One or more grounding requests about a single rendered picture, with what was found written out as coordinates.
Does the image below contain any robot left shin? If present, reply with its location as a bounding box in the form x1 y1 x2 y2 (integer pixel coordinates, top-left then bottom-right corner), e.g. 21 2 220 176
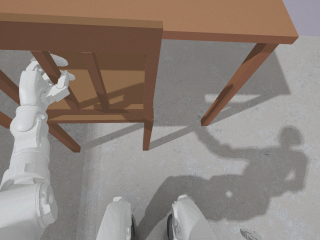
107 196 131 240

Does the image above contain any robot left forearm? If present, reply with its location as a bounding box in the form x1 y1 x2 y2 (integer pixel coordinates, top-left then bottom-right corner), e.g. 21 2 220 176
0 105 51 192

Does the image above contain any table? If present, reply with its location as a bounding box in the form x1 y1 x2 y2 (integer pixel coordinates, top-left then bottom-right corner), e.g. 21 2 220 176
0 0 299 129

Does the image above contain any left robot upper arm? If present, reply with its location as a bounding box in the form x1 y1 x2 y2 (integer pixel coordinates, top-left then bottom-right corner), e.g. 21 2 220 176
0 182 58 240

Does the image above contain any chair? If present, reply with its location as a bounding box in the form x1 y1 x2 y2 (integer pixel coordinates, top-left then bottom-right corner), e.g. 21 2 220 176
0 12 164 153

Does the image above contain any robot right hand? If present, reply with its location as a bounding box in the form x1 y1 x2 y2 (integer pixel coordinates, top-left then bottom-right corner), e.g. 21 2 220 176
240 227 262 240

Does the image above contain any left robot thigh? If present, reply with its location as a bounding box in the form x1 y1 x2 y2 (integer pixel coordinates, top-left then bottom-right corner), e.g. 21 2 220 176
96 200 132 240

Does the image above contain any robot left hand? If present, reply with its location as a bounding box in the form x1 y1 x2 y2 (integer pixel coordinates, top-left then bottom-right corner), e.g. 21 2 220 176
19 53 76 112

